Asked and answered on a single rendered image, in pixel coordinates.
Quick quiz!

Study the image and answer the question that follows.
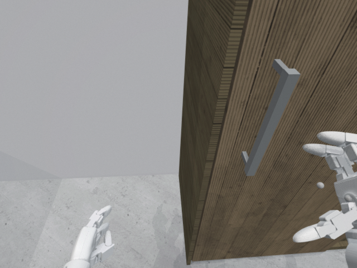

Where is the robot right hand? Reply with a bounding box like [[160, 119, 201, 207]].
[[293, 131, 357, 242]]

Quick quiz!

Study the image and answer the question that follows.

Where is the handle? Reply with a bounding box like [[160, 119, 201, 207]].
[[241, 59, 300, 176]]

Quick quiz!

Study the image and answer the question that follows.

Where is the robot left hand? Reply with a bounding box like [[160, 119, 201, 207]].
[[70, 205, 114, 267]]

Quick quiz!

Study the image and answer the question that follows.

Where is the robot right forearm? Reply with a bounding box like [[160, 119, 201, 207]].
[[345, 229, 357, 268]]

